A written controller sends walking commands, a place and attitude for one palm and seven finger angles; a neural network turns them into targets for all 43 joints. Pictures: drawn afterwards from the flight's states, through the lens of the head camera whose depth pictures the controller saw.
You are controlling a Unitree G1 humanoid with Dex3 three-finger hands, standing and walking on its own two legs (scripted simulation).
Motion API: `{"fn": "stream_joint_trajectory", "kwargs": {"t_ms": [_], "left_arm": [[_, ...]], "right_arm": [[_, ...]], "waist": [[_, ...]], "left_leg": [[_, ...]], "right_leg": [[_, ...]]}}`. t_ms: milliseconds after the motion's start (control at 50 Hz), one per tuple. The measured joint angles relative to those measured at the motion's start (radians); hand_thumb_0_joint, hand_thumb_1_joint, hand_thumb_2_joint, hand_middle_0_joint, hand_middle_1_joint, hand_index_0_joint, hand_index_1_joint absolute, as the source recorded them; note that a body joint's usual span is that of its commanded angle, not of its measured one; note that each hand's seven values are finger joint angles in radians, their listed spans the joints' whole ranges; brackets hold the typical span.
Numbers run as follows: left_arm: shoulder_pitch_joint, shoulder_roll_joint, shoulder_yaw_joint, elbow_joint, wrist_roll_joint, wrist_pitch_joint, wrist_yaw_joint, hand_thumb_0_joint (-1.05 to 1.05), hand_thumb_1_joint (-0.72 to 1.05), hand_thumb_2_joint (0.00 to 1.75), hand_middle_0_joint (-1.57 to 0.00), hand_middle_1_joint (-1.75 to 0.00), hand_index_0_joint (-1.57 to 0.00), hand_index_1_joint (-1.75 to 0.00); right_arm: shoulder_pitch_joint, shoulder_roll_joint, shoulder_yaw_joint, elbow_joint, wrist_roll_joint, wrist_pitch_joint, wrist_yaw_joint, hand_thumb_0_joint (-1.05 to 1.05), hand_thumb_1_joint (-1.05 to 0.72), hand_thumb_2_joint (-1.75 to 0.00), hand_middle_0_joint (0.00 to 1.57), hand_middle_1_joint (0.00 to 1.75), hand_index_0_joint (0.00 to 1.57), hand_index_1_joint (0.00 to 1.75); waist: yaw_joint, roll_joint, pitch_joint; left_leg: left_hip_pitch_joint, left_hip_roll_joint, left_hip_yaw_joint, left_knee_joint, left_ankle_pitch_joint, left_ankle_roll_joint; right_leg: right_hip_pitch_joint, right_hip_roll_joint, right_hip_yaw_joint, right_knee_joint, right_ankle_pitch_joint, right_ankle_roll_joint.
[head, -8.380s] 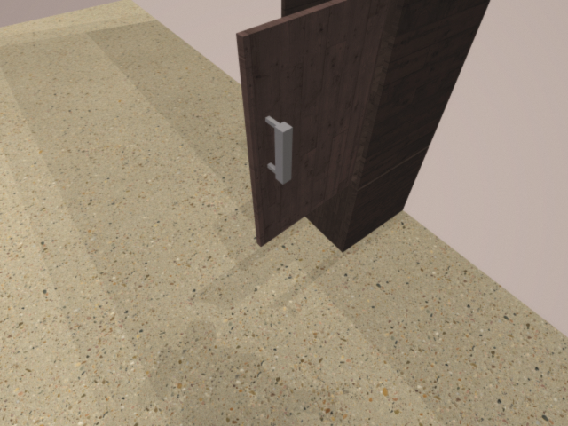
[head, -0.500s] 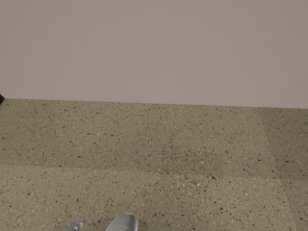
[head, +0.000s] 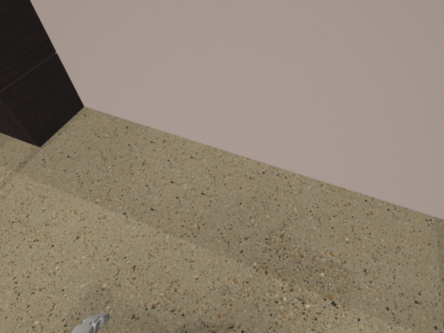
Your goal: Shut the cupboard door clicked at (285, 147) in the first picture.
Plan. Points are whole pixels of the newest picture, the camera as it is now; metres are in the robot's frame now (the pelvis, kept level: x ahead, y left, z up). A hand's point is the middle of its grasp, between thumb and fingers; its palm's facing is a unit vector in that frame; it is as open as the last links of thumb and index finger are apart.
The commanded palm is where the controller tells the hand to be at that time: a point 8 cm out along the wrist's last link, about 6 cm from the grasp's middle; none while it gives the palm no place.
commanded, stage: walk to a spot facing it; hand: left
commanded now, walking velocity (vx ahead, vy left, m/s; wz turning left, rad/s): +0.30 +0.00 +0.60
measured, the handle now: out of the picture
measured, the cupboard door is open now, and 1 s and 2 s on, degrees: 94 94 94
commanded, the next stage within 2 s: turn to face it in 1.78 s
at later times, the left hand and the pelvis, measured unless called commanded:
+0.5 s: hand out of the picture +0.06 +0.22 -0.19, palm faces +0.38 -0.91 -0.19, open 7.4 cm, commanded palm none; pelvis +0.16 +0.05 -0.02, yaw +19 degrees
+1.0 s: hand (124, 205) +0.42 +0.27 -0.15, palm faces +0.43 -0.89 -0.19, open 7.4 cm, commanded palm none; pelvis +0.39 +0.07 +0.00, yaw +28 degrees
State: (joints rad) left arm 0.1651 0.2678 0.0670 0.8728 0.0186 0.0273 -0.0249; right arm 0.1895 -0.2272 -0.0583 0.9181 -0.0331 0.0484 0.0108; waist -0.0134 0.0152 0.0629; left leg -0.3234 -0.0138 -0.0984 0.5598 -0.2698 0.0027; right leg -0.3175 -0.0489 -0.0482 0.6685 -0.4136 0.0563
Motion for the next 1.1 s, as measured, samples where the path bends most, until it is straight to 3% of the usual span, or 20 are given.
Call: {"fn": "stream_joint_trajectory", "kwargs": {"t_ms": [20,80,120,160,260,340,380,400,420,460,480,520,600,680,780,860,920,980,1040,1100], "left_arm": [[0.009,0.004,0.0,-0.007,0.002,-0.011,-0.002,0.01,0.9,0.9,-0.2,-0.3,-0.2,-0.3],[0.031,-0.018,-0.007,-0.002,0.006,-0.037,0.011,0.01,0.9,0.9,-0.2,-0.3,-0.2,-0.3],[0.062,-0.039,-0.014,0.012,0.003,-0.048,0.016,0.01,0.9,0.9,-0.2,-0.3,-0.2,-0.3],[0.095,-0.052,-0.019,0.033,0.002,-0.058,0.02,0.01,0.9,0.9,-0.2,-0.3,-0.2,-0.3],[0.155,-0.074,-0.031,0.086,0.005,-0.079,0.022,0.01,0.9,0.9,-0.2,-0.3,-0.2,-0.3],[0.201,-0.079,-0.034,0.121,0.007,-0.08,0.017,0.01,0.9,0.9,-0.2,-0.3,-0.2,-0.3],[0.228,-0.075,-0.032,0.143,0.004,-0.073,0.013,0.01,0.9,0.9,-0.2,-0.3,-0.2,-0.3],[0.248,-0.078,-0.031,0.152,0.001,-0.067,0.009,0.01,0.9,0.9,-0.2,-0.3,-0.2,-0.3],[0.258,-0.079,-0.031,0.157,-0.004,-0.056,0.002,0.01,0.9,0.9,-0.2,-0.3,-0.2,-0.3],[0.227,-0.055,-0.025,0.164,-0.009,-0.024,-0.001,0.01,0.9,0.9,-0.2,-0.3,-0.2,-0.3],[0.205,-0.044,-0.018,0.16,-0.008,-0.017,0.003,0.01,0.9,0.9,-0.2,-0.3,-0.2,-0.3],[0.154,-0.032,-0.007,0.143,-0.001,-0.017,0.006,0.01,0.9,0.9,-0.2,-0.3,-0.2,-0.3],[0.063,-0.042,-0.006,0.085,0.009,-0.03,-0.005,0.01,0.91,0.9,-0.2,-0.3,-0.2,-0.3],[0.009,-0.054,-0.01,0.05,0.009,-0.036,-0.011,0.01,0.91,0.9,-0.2,-0.3,-0.2,-0.3],[-0.037,-0.052,-0.017,0.039,0.008,-0.034,-0.014,0.01,0.9,0.9,-0.2,-0.3,-0.2,-0.3],[-0.057,-0.048,-0.022,0.033,0.009,-0.05,-0.017,0.01,0.9,0.9,-0.2,-0.3,-0.2,-0.3],[-0.07,-0.071,-0.027,0.033,0.01,-0.085,-0.012,0.01,0.9,0.9,-0.2,-0.3,-0.2,-0.3],[-0.036,-0.097,-0.032,0.04,0.005,-0.098,0.004,0.0,0.9,0.9,-0.2,-0.3,-0.2,-0.3],[0.025,-0.115,-0.022,0.069,-0.006,-0.11,0.021,0.0,0.92,0.9,-0.2,-0.3,-0.2,-0.3],[0.077,-0.09,-0.007,0.1,-0.005,-0.121,0.035,-0.02,0.95,0.9,-0.2,-0.3,-0.21,-0.3]], "right_arm": [[0.013,0.002,-0.003,0.003,0.003,0.003,0.001,0.0,-0.9,-0.9,0.2,0.3,0.2,0.3],[0.024,-0.013,-0.016,0.028,0.006,0.016,0.008,0.01,-0.9,-0.9,0.2,0.3,0.2,0.3],[0.022,-0.026,-0.023,0.038,0.0,0.021,0.02,0.01,-0.9,-0.9,0.2,0.3,0.2,0.3],[0.01,-0.03,-0.027,0.037,-0.001,0.021,0.03,0.01,-0.91,-0.9,0.2,0.3,0.2,0.3],[-0.052,-0.028,-0.019,0.014,0.004,0.01,0.045,0.01,-0.91,-0.9,0.2,0.3,0.2,0.3],[-0.118,-0.028,-0.004,-0.003,0.003,-0.007,0.047,0.01,-0.91,-0.9,0.2,0.3,0.19,0.3],[-0.138,-0.027,0.003,-0.018,0.0,-0.027,0.043,0.01,-0.91,-0.9,0.19,0.3,0.19,0.3],[-0.138,-0.034,0.007,-0.031,-0.003,-0.042,0.041,0.01,-0.91,-0.9,0.2,0.3,0.2,0.3],[-0.135,-0.039,0.006,-0.045,-0.005,-0.059,0.035,0.01,-0.91,-0.9,0.2,0.3,0.2,0.3],[-0.126,-0.021,0.007,-0.045,0.003,-0.078,0.016,0.0,-0.91,-0.9,0.2,0.3,0.2,0.3],[-0.115,-0.01,0.012,-0.04,0.004,-0.082,0.01,0.0,-0.91,-0.9,0.2,0.3,0.2,0.3],[-0.083,0.007,0.021,-0.025,0.004,-0.083,0.0,0.0,-0.91,-0.9,0.2,0.3,0.2,0.3],[-0.021,0.03,0.03,0.024,0.005,-0.088,-0.01,0.0,-0.91,-0.9,0.2,0.3,0.2,0.3],[0.046,0.048,0.027,0.064,0.008,-0.091,-0.012,0.0,-0.91,-0.9,0.2,0.3,0.2,0.3],[0.127,0.062,0.024,0.101,0.005,-0.095,-0.01,0.01,-0.91,-0.9,0.2,0.3,0.2,0.3],[0.185,0.064,0.021,0.129,0.003,-0.093,-0.013,0.01,-0.91,-0.9,0.2,0.3,0.2,0.3],[0.19,0.049,0.013,0.158,0.013,-0.076,-0.013,0.01,-0.91,-0.9,0.2,0.3,0.2,0.3],[0.172,0.04,0.005,0.174,0.012,-0.06,-0.008,0.01,-0.91,-0.9,0.2,0.3,0.2,0.3],[0.136,0.034,-0.001,0.161,0.008,-0.05,-0.003,0.01,-0.91,-0.9,0.2,0.3,0.2,0.3],[0.09,0.037,-0.005,0.137,0.006,-0.043,0.005,0.01,-0.91,-0.9,0.2,0.3,0.2,0.3]], "waist": [[0.0,-0.007,-0.012],[0.005,0.008,-0.013],[0.006,0.016,-0.017],[0.003,0.008,-0.015],[0.011,-0.033,0.025],[0.039,-0.056,0.061],[0.042,-0.068,0.068],[0.04,-0.055,0.061],[0.029,-0.034,0.051],[0.034,-0.054,0.06],[0.041,-0.065,0.06],[0.047,-0.074,0.052],[0.047,-0.053,0.035],[0.025,-0.041,0.004],[-0.013,-0.047,-0.024],[-0.037,-0.047,-0.031],[-0.042,-0.009,-0.003],[-0.037,-0.002,0.006],[-0.029,-0.005,-0.004],[-0.016,-0.017,-0.011]], "left_leg": [[-0.016,-0.011,-0.007,0.037,-0.038,-0.002],[-0.113,-0.012,0.022,0.318,-0.187,-0.009],[-0.179,0.006,0.061,0.48,-0.143,-0.019],[-0.224,0.03,0.097,0.55,-0.086,-0.031],[-0.26,0.069,0.163,0.401,-0.021,-0.038],[-0.224,0.054,0.216,0.197,-0.03,-0.009],[-0.166,0.021,0.253,0.099,-0.023,0.021],[-0.127,0.017,0.256,0.052,0.004,0.049],[-0.133,0.025,0.244,0.059,0.114,0.077],[-0.128,0.008,0.236,0.134,0.064,0.091],[-0.105,0.0,0.232,0.132,0.022,0.087],[-0.058,-0.011,0.215,0.09,-0.005,0.077],[0.043,-0.02,0.179,-0.033,0.022,0.071],[0.135,-0.025,0.155,-0.135,0.027,0.063],[0.227,-0.023,0.14,-0.195,-0.013,0.037],[0.26,-0.007,0.13,-0.131,-0.111,0.001],[0.141,0.02,0.103,0.225,-0.232,0.019],[-0.021,0.037,0.113,0.542,-0.158,0.024],[-0.145,0.071,0.128,0.59,-0.054,0.007],[-0.225,0.097,0.143,0.511,0.011,-0.01]], "right_leg": [[0.042,0.0,-0.002,-0.086,-0.003,-0.012],[0.082,-0.01,-0.046,-0.102,0.069,-0.04],[0.134,-0.02,-0.079,-0.149,0.062,-0.04],[0.188,-0.033,-0.107,-0.21,0.069,-0.034],[0.293,-0.07,-0.181,-0.308,0.067,-0.015],[0.349,-0.103,-0.238,-0.289,0.007,0.017],[0.348,-0.139,-0.259,-0.187,-0.05,0.032],[0.312,-0.153,-0.257,-0.065,-0.073,0.031],[0.245,-0.149,-0.223,0.116,-0.088,0.028],[0.095,-0.133,-0.089,0.456,-0.074,0.012],[0.024,-0.123,-0.049,0.561,-0.05,0.006],[-0.092,-0.116,-0.018,0.632,0.009,0.003],[-0.237,-0.12,0.001,0.518,0.11,0.008],[-0.286,-0.117,0.011,0.338,0.197,0.014],[-0.232,-0.091,-0.005,0.095,0.248,0.012],[-0.109,-0.047,-0.037,-0.079,0.251,-0.007],[-0.065,-0.022,-0.082,-0.041,0.154,-0.079],[0.019,-0.022,-0.127,-0.089,0.133,-0.085],[0.107,-0.015,-0.163,-0.187,0.137,-0.082],[0.186,-0.01,-0.199,-0.271,0.138,-0.079]]}}
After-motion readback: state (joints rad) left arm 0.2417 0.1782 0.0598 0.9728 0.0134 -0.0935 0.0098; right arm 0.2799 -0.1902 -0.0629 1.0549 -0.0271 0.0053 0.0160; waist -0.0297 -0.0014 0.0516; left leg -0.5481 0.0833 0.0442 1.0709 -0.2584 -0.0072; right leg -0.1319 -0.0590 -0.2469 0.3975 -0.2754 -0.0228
